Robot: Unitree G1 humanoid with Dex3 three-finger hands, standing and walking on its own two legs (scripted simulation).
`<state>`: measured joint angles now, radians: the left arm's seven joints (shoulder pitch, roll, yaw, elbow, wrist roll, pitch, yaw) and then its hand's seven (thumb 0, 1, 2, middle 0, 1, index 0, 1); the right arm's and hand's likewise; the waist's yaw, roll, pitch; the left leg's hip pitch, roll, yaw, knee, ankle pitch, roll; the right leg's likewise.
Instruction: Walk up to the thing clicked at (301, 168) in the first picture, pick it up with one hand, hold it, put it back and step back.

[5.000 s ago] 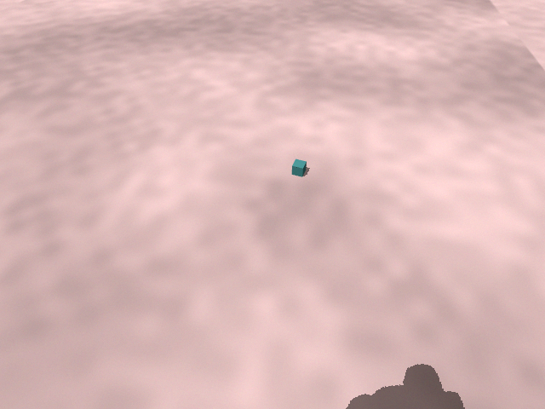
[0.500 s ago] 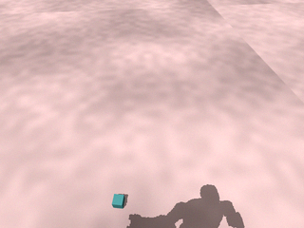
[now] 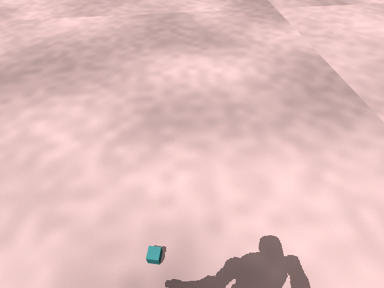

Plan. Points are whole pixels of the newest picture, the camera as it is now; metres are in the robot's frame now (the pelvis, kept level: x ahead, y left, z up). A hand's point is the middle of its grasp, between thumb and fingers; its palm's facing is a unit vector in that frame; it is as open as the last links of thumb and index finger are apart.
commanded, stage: walk up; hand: left
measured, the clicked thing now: (154, 255) +0.46 +0.21 -0.75
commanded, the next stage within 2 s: stand in 0.08 s
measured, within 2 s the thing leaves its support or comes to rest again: neither
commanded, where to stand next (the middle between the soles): +0.05 +0.00 m, yaw +0 degrees
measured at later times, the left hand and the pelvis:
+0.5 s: hand out of the picture +0.09 +0.25 -0.16, palm faces -0.02 -0.94 -0.34, open 7.4 cm; pelvis +0.01 +0.00 +0.00, yaw +0 degrees
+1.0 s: hand out of the picture +0.08 +0.24 -0.15, palm faces -0.01 -0.94 -0.35, open 7.4 cm; pelvis +0.01 -0.01 +0.00, yaw +0 degrees
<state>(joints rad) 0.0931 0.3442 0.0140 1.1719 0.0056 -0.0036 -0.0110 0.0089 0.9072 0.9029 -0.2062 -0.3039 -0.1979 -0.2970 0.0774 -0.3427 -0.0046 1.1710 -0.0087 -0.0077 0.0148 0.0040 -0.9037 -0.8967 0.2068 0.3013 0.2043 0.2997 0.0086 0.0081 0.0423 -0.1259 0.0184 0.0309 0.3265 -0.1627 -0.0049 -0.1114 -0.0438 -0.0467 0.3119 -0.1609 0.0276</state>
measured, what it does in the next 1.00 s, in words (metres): stands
